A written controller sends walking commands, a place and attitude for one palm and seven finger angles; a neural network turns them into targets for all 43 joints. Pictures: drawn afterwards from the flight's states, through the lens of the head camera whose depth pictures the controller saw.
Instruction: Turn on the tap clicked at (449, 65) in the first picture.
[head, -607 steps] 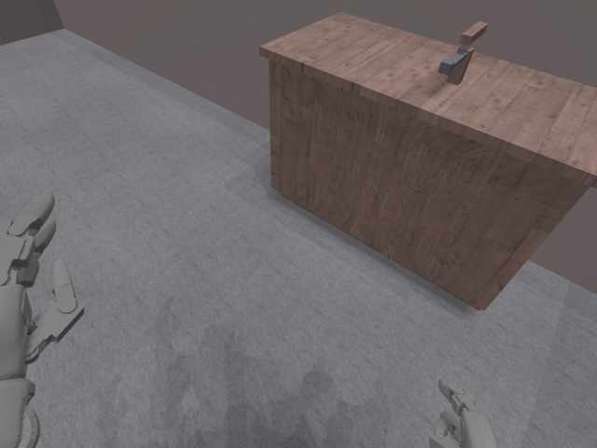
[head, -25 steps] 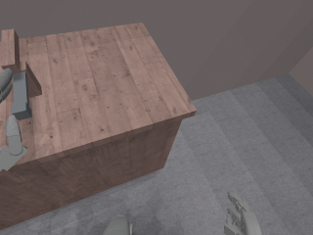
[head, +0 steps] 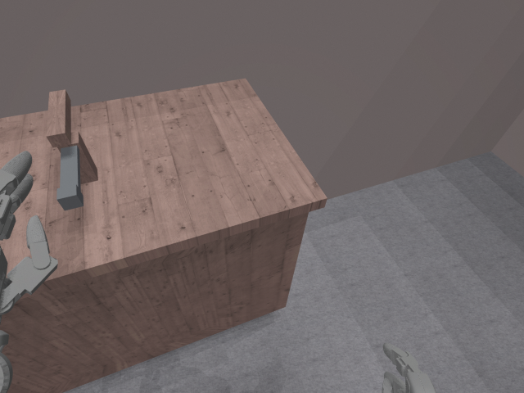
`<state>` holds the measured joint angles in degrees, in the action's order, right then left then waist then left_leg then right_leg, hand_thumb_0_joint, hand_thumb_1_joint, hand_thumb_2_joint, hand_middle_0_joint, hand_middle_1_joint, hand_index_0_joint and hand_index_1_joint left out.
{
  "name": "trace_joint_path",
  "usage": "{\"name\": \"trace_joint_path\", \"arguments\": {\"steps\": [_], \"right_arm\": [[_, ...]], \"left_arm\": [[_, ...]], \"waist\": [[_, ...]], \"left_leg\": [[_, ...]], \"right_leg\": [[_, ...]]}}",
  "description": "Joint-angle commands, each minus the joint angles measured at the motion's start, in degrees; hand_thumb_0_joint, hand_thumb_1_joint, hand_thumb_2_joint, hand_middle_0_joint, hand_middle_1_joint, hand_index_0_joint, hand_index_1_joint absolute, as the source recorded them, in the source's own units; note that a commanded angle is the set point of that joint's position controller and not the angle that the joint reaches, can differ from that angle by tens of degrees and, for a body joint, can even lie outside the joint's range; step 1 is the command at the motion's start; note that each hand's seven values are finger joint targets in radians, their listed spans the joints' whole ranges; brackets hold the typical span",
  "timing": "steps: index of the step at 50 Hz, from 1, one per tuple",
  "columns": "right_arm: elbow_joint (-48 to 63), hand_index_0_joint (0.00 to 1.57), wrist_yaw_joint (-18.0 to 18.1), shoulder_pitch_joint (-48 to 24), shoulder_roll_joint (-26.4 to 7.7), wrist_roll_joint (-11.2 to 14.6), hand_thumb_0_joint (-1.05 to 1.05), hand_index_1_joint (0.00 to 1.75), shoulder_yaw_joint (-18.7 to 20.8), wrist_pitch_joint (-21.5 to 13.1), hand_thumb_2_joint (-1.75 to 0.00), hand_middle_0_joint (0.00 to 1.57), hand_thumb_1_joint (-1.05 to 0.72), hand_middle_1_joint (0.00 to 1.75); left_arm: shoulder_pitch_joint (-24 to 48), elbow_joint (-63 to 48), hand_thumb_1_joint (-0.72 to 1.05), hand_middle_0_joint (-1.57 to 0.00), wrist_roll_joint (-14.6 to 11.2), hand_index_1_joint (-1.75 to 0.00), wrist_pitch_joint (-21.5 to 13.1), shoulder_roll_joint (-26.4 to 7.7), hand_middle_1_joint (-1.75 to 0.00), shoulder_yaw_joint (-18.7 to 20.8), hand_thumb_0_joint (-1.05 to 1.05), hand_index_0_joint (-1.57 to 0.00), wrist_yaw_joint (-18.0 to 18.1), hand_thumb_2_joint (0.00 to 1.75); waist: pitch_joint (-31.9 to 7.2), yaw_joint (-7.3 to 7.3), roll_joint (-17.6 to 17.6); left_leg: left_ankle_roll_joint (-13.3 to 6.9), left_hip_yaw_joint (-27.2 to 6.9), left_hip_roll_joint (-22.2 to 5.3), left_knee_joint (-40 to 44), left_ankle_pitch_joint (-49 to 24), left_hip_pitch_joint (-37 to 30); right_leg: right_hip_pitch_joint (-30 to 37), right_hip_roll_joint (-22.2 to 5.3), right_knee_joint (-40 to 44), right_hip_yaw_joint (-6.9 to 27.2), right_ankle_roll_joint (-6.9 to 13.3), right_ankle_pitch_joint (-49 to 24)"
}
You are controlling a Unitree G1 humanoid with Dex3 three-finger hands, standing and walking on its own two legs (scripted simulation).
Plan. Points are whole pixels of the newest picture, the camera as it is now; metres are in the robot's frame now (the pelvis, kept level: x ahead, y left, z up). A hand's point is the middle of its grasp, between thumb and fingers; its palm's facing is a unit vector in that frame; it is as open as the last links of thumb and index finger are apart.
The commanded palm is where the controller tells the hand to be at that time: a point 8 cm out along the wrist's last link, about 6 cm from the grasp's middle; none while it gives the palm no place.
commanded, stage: come to a stop and stand still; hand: left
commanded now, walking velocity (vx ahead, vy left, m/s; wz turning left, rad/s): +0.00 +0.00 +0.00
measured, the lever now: (70, 197) +0.37 +0.34 +0.08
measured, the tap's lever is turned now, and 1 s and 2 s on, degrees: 0 0 0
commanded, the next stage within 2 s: look again from close up in 0.76 s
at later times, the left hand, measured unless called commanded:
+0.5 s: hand (29, 248) +0.23 +0.28 +0.17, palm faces +0.35 -0.84 -0.41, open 7.4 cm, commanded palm +0.17 +0.30 +0.18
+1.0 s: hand (61, 243) +0.24 +0.25 +0.17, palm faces +0.35 -0.86 -0.36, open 7.4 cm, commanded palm +0.18 +0.29 +0.18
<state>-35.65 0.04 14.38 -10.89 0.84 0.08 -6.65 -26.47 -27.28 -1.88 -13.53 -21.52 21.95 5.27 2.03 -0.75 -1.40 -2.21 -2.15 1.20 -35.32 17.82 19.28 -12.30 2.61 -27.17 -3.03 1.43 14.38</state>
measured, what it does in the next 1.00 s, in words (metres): stands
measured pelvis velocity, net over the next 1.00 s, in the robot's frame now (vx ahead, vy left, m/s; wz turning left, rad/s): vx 0.01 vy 0.01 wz -0.02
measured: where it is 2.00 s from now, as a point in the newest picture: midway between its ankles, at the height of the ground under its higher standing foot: outside the picture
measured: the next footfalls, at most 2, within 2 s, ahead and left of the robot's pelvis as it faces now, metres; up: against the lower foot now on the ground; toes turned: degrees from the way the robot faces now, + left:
none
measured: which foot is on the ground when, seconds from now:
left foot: down 0.00-1.00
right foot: down 0.00-1.00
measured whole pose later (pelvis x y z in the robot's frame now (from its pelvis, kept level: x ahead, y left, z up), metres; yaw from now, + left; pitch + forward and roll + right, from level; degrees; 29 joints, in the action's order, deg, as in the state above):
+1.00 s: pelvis +0.01 +0.01 +0.01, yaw -1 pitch +0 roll -2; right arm -33.8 1.7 12.1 -11.6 0.1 -1.5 -6.9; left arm -23.0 -23.4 -2.0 -13.1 -20.5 19.3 5.0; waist 1.1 -1.2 0.7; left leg -3.3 -0.1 2.3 -24.5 10.5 13.9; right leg -9.0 1.1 -20.4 -0.9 -0.1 11.3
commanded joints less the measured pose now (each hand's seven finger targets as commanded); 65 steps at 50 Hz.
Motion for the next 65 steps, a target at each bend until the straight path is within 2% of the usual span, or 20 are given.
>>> {"name": "trace_joint_path", "arguments": {"steps": [1, 2, 3, 4, 5, 6, 7, 8, 9, 10, 13, 15, 18, 23, 26, 30, 32, 47, 53, 65], "right_arm": [[8.53, 0.20, 1.21, -5.63, -7.69, 0.26, 0.00, 0.30, 2.90, -3.50, -0.90, 0.20, -0.90, 0.30], [8.93, 0.20, 1.42, -6.54, -7.67, 0.31, 0.00, 0.30, 3.08, -3.65, -0.90, 0.20, -0.90, 0.30], [9.13, 0.20, 1.65, -7.38, -7.80, 0.22, 0.00, 0.30, 2.89, -3.71, -0.90, 0.20, -0.90, 0.30], [8.99, 0.20, 1.61, -7.47, -7.67, -0.07, 0.00, 0.30, 2.34, -3.59, -0.90, 0.20, -0.90, 0.30], [7.89, 0.20, 1.59, -1.18, -8.60, -3.04, 0.00, 0.30, 2.30, -6.34, -0.90, 0.20, -0.90, 0.30], [6.34, 0.20, 1.01, -5.69, -1.89, -0.84, 0.00, 0.30, -1.23, -6.65, -0.90, 0.20, -0.90, 0.30], [9.51, 0.20, 1.01, -4.68, -6.80, -0.47, 0.00, 0.30, 1.92, -7.67, -0.90, 0.20, -0.90, 0.30], [9.86, 0.20, -0.15, -4.88, -6.29, 0.82, 0.00, 0.30, 2.49, -7.83, -0.90, 0.20, -0.90, 0.30], [9.96, 0.20, -0.85, -4.09, -8.30, 0.39, 0.00, 0.30, 3.15, -7.51, -0.90, 0.20, -0.90, 0.30], [10.45, 0.20, -1.49, -5.18, -8.34, 0.14, 0.00, 0.30, 3.24, -7.32, -0.90, 0.20, -0.90, 0.30], [11.36, 0.20, -1.93, -5.74, -8.19, -0.22, 0.00, 0.30, 3.01, -6.00, -0.90, 0.20, -0.90, 0.30], [12.19, 0.20, -1.02, -6.04, -7.90, -0.19, 0.00, 0.30, 2.81, -4.51, -0.90, 0.20, -0.90, 0.30], [12.92, 0.20, 0.93, -6.88, -7.80, -0.19, 0.00, 0.30, 2.32, -3.12, -0.90, 0.20, -0.90, 0.30], [12.82, 0.20, 1.73, -7.43, -7.41, 0.04, 0.00, 0.30, 1.76, -3.48, -0.90, 0.20, -0.90, 0.30], [11.84, 0.20, 1.58, -7.54, -7.89, -0.25, 0.00, 0.30, 1.56, -4.05, -0.90, 0.20, -0.90, 0.30], [10.97, 0.20, 1.73, -7.96, -7.81, -0.38, 0.00, 0.30, 1.32, -4.26, -0.90, 0.20, -0.90, 0.30], [10.89, 0.20, 1.81, -8.24, -7.93, -0.57, 0.00, 0.30, 1.17, -4.15, -0.90, 0.20, -0.90, 0.30], [11.29, 0.20, 2.13, -8.04, -7.55, -0.55, 0.00, 0.30, 1.08, -3.36, -0.90, 0.20, -0.90, 0.30], [11.42, 0.20, 2.31, -8.45, -7.87, -0.26, 0.00, 0.30, 1.40, -2.81, -0.90, 0.20, -0.90, 0.30], [11.44, 0.20, 2.64, -8.50, -7.60, -0.24, 0.00, 0.30, 1.35, -1.61, -0.90, 0.20, -0.90, 0.30]], "left_arm": [[8.65, -10.41, 0.90, -0.20, -0.83, -0.30, -1.92, -8.46, -0.30, 4.09, 0.00, -0.20, 2.09, 0.90], [9.02, -11.32, 0.90, -0.20, -0.80, -0.30, -2.07, -8.97, -0.30, 4.29, 0.00, -0.20, 2.11, 0.90], [10.16, -13.37, 0.90, -0.20, -0.53, -0.30, -2.11, -9.51, -0.30, 4.43, 0.00, -0.20, 2.06, 0.90], [10.15, -14.52, 0.90, -0.20, -0.17, -0.30, -2.35, -8.97, -0.30, 3.88, 0.00, -0.20, 2.26, 0.90], [61.83, -25.11, 0.90, -0.20, 8.06, -0.30, -8.58, -52.92, -0.30, 36.30, 0.00, -0.20, 2.38, 0.90], [31.62, 4.11, 0.90, -0.20, 2.12, -0.30, -5.65, -19.65, -0.30, 13.43, 0.00, -0.20, 0.17, 0.90], [22.11, 3.51, 0.90, -0.20, 1.08, -0.30, -5.69, -11.43, -0.30, 6.97, 0.00, -0.20, -0.99, 0.90], [17.71, -0.76, 0.90, -0.20, -0.49, -0.30, -6.08, -4.08, -0.30, 1.01, 0.00, -0.20, -1.23, 0.90], [15.79, -8.63, 0.90, -0.20, -0.65, -0.30, -6.60, -7.40, -0.30, 2.30, 0.00, -0.20, -0.74, 0.90], [12.63, -11.66, 0.90, -0.20, -0.60, -0.30, -6.79, -7.91, -0.30, 2.09, 0.00, -0.20, -0.48, 0.90], [0.92, -10.70, 0.90, -0.20, -0.97, -0.30, -5.91, -9.67, -0.30, 5.68, 0.00, -0.20, 0.33, 0.90], [0.44, -9.75, 0.90, -0.20, -1.57, -0.30, -5.45, -11.17, -0.30, 8.27, 0.00, -0.20, 0.52, 0.90], [3.98, -9.35, 0.90, -0.20, -2.24, -0.30, -5.31, -14.86, -0.30, 12.45, 0.00, -0.20, 0.77, 0.90], [10.80, -11.49, 0.90, -0.20, -1.82, -0.30, -4.96, -9.67, -0.30, 5.11, 0.00, -0.20, 0.14, 0.90], [12.71, -9.77, 0.90, -0.20, -0.56, -0.30, -4.51, -7.19, -0.30, 1.41, 0.00, -0.20, 0.68, 0.90], [14.57, -7.84, 0.90, -0.20, 0.71, -0.30, -4.24, -6.51, -0.30, 0.65, 0.00, -0.20, 1.44, 0.90], [15.54, -7.11, 0.90, -0.20, 1.09, -0.30, -4.22, -6.82, -0.30, 0.83, 0.00, -0.20, 1.59, 0.90], [7.41, -7.92, 0.90, -0.20, -0.64, -0.30, -3.00, -8.13, -0.30, 3.66, 0.00, -0.20, 0.92, 0.90], [7.36, -11.07, 0.90, -0.20, -0.78, -0.30, -2.25, -9.26, -0.30, 4.35, 0.00, -0.20, 0.99, 0.90], [6.93, -8.66, 0.90, -0.20, -1.05, -0.30, -0.94, -7.50, -0.30, 2.49, 0.00, -0.20, 1.30, 0.90]], "waist": [[-4.05, 1.33, 5.34], [-3.81, 0.92, 2.77], [-3.17, 0.95, -3.25], [-3.24, 0.94, -8.30], [0.86, -3.56, 5.19], [-9.28, -0.13, 8.42], [-9.50, -1.92, 2.19], [-14.71, -0.57, -7.17], [-16.68, -0.72, -11.17], [-16.15, -1.35, -11.68], [-14.25, -1.64, -5.95], [-12.39, -1.19, -0.14], [-11.13, -0.81, -0.57], [-10.14, -0.35, -4.35], [-7.76, -0.43, -5.64], [-6.05, -0.43, -2.71], [-4.15, -0.47, -3.96], [-9.07, -0.75, -0.94], [-11.55, -0.67, -2.38], [-7.93, -0.43, -0.60]], "left_leg": [[-0.20, -1.93, -2.27, 7.42, -4.71, -6.06], [-0.70, -3.83, -3.89, 9.77, -3.02, -7.94], [-1.22, -6.89, -5.76, 13.15, -0.53, -8.84], [-2.19, -12.51, -8.42, 17.57, 1.15, -6.53], [-3.02, -4.20, -6.83, 4.32, -11.44, 5.70], [-0.01, -2.35, 0.34, 1.95, -14.14, -5.58], [1.07, -1.87, -1.65, 4.19, -16.55, -8.05], [0.93, -1.23, -2.89, 7.05, -24.54, -11.38], [0.98, -2.35, -4.51, 8.34, -32.36, -13.93], [0.80, -3.57, -5.90, 8.61, -35.49, -14.52], [1.76, -5.01, -7.63, 10.68, -35.91, -11.87], [2.33, -4.99, -7.84, 11.70, -31.97, -8.29], [2.62, -5.00, -7.64, 13.74, -25.67, -7.04], [2.06, -4.98, -7.61, 15.28, -16.59, -8.13], [1.46, -6.39, -7.77, 18.85, -2.48, -4.06], [0.38, -7.10, -6.43, 20.64, 9.72, -0.59], [0.13, -7.24, -6.03, 21.39, 12.62, 1.41], [1.54, -3.00, -3.77, 15.57, -12.95, -7.76], [1.70, -2.27, -3.82, 13.41, -21.65, -11.13], [1.07, -2.31, -3.54, 14.48, -13.87, -9.18]], "right_leg": [[-1.35, -10.87, 6.79, 10.23, 4.51, 1.21], [-2.74, -9.43, 5.99, 9.17, 3.31, 3.34], [-3.94, -7.16, 4.05, 7.58, 2.16, 5.87], [-1.40, -4.13, 0.43, 4.42, 0.58, 4.10], [-0.34, -8.90, 9.74, 10.31, -1.33, -9.25], [-1.01, -10.92, 7.09, 12.35, 3.52, -13.63], [2.62, -10.85, 6.47, 16.76, 3.06, -21.26], [7.77, -9.46, 1.65, 12.21, 2.62, -24.27], [7.92, -7.57, -0.40, 8.58, 1.57, -21.71], [5.80, -6.32, -0.91, 6.70, 0.93, -16.99], [4.56, -4.81, -0.98, 3.53, 0.51, -11.44], [5.50, -4.99, 0.50, 2.83, 0.12, -10.58], [5.49, -5.10, 1.27, 2.49, -0.28, -8.54], [4.06, -5.18, 2.71, 3.27, -0.26, -4.47], [4.69, -4.80, 3.69, 4.08, -0.22, -0.74], [5.57, -4.50, 6.29, 5.22, -0.28, 1.69], [5.27, -4.34, 7.13, 5.64, -0.26, 3.52], [6.33, -4.28, 8.80, 4.61, -0.42, -9.64], [6.85, -4.44, 7.25, 3.98, -0.50, -14.40], [4.99, -5.07, 9.84, 5.11, -0.49, -10.31]]}}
